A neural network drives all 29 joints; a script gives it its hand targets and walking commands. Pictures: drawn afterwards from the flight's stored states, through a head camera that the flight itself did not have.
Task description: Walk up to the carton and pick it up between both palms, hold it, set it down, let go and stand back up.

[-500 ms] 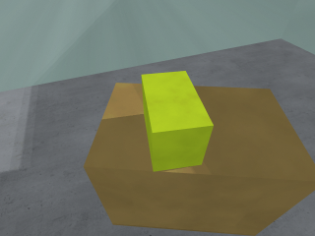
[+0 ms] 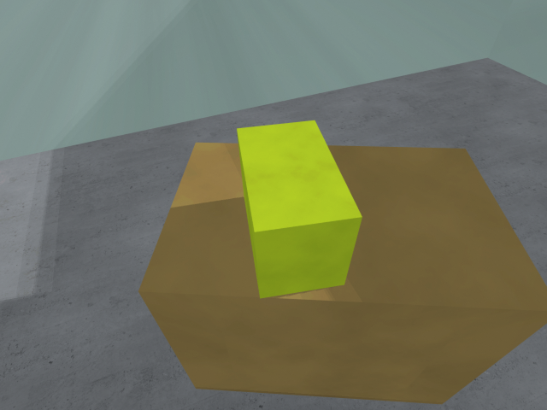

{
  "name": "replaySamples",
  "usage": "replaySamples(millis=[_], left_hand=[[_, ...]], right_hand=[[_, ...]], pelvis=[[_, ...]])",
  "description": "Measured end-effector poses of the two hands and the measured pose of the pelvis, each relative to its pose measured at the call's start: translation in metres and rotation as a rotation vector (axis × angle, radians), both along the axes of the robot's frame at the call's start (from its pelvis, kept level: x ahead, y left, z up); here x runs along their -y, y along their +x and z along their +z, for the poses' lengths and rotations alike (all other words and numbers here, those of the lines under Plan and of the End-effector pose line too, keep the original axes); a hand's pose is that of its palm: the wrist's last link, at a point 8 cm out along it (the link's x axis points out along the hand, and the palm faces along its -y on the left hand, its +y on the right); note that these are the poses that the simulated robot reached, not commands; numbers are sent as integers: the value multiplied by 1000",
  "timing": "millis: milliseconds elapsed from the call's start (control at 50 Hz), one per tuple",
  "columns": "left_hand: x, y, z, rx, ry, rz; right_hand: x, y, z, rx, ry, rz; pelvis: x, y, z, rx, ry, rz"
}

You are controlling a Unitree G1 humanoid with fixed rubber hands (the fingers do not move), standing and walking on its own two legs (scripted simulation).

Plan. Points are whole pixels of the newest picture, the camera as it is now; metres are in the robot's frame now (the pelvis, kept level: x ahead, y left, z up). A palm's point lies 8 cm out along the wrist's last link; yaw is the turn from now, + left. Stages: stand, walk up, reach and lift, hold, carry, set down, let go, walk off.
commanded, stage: stand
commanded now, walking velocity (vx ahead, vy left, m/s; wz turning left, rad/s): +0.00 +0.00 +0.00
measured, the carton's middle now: (288, 204) +0.52 -0.02 -0.02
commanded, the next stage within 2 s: none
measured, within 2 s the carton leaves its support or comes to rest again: neither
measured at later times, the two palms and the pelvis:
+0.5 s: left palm out of the picture +0.06 +0.27 -0.12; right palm out of the picture +0.06 -0.29 -0.12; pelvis +0.02 -0.01 +0.00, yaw +0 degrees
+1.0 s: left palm out of the picture +0.07 +0.26 -0.13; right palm out of the picture +0.06 -0.29 -0.12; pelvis +0.03 -0.01 +0.00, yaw +0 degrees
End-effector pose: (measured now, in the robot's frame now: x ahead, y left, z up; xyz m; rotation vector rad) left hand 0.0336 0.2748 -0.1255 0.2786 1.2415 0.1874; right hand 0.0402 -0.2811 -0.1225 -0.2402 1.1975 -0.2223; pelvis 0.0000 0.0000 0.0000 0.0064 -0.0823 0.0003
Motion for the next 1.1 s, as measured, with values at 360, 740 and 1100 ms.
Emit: replaySamples(millis=[360,740,1100], left_hand=[[8,23,1,10,-3,-4],[13,33,0,-19,-10,11],[8,36,-2,-24,-9,20]], right_hand=[[8,9,1,-18,-1,-8],[11,23,2,-28,-11,-2],[7,22,2,-58,-16,-13]], pelvis=[[10,10,2,-14,-1,-6],[12,23,4,-15,-5,-5],[8,29,4,-21,-6,-3]])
